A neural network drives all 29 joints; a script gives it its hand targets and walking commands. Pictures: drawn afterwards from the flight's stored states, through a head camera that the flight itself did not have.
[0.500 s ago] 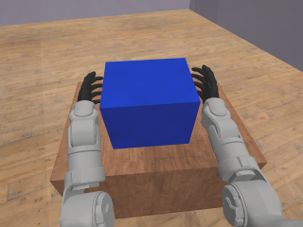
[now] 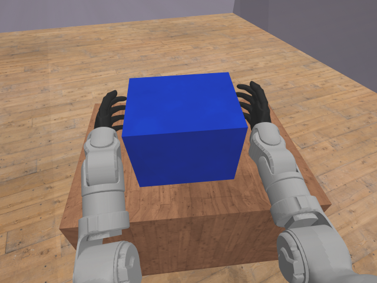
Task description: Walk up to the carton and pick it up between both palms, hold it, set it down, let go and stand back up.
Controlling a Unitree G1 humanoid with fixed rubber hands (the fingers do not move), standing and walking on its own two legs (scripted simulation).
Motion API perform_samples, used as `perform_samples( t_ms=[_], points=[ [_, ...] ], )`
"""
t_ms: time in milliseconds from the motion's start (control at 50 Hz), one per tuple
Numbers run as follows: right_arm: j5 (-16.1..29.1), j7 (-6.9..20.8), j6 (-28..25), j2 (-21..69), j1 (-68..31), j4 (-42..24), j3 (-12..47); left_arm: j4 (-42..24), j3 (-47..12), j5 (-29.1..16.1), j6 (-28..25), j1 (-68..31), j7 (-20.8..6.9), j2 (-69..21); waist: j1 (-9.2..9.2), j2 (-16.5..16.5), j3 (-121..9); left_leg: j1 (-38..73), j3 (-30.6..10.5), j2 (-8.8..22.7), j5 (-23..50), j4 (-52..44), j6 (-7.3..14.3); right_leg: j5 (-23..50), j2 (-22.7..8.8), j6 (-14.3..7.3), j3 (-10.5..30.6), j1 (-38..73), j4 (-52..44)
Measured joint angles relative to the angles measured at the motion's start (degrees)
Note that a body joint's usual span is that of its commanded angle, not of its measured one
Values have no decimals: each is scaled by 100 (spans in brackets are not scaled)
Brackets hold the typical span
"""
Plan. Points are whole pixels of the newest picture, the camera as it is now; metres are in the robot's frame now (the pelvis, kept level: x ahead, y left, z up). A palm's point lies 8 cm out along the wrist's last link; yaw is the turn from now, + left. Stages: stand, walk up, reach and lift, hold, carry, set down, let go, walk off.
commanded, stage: hold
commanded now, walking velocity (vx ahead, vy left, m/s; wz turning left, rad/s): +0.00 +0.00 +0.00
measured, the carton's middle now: (183, 130) +0.41 +0.02 +0.12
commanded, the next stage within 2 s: none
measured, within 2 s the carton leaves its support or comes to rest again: neither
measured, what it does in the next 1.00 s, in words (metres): stands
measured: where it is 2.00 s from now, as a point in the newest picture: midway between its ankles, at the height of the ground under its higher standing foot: outside the picture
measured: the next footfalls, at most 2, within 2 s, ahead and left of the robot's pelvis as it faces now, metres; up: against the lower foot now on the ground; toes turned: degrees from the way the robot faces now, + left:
none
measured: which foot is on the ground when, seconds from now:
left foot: down 0.00-1.00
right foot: down 0.00-1.00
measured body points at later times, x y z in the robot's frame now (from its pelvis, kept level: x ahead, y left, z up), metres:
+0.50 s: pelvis -0.01 +0.00 +0.00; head -0.04 +0.03 +0.45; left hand +0.38 +0.18 +0.16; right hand +0.39 -0.14 +0.18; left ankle +0.03 +0.12 -0.75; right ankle +0.01 -0.11 -0.75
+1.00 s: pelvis +0.00 +0.00 +0.00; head -0.04 +0.03 +0.45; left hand +0.38 +0.16 +0.17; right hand +0.37 -0.16 +0.17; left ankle +0.03 +0.12 -0.75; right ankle +0.01 -0.11 -0.75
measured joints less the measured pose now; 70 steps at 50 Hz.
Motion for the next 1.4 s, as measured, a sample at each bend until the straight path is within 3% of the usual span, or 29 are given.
perform_samples(
  t_ms=[100, 440, 720, 780, 860, 920, 1060, 1180, 1400],
  points=[
    [78, -19, 29, -44, 117, -208, 96, -169, -53, -29, 8, 101, 22, -34, -20, 34, 17, 14, -2, -4, 3, 3, 8, 16, -2, 8, -2, 27, -21],
    [-185, 39, 55, 6, -199, 217, -140, 271, 150, 66, -22, -227, -16, -27, 43, -3, 6, -15, 44, -10, 124, -130, 0, 33, -13, -18, 31, -117, 61],
    [-98, 6, 64, 10, -89, 53, -83, 139, 89, 31, -28, -131, -7, -24, 19, 46, -49, -45, 17, -9, 65, -84, 2, 10, -9, -10, -1, -92, 17],
    [-8, -31, 80, -26, -16, -104, 39, -34, 32, 2, 7, -49, -6, -12, -12, 58, -27, -14, 8, -12, 55, -80, 6, 12, -10, -3, -11, -38, -15],
    [10, -67, 169, 115, 231, -514, -4, -313, -117, 9, 71, 149, -93, 63, -281, 3, 53, 97, -113, -39, 28, -48, 2, 17, -24, 15, -131, 190, -126],
    [32, -81, 218, 127, 389, -615, -12, -313, -104, 124, 140, 168, -167, -13, -337, -39, 96, 189, -85, -42, 19, -62, 10, 11, -29, 21, -105, 260, -121],
    [117, -37, 116, -68, 480, -666, 115, -440, -189, 179, 213, 179, -71, -154, -220, -4, 191, 177, 87, 13, 28, -44, 13, 48, 11, 3, 65, 143, -31],
    [-66, 49, 108, -13, 235, -451, -63, -303, -51, 203, 258, -21, -68, -167, -121, 31, 145, 87, 138, 22, 139, -156, 6, 92, 17, -20, 107, -35, 8],
    [-254, 28, 26, 171, 144, -390, -215, -171, 45, 212, 150, -97, -200, -43, -174, -13, 184, 110, 9, -9, 160, -188, -5, 77, -8, -21, -36, 61, -59]
  ],
)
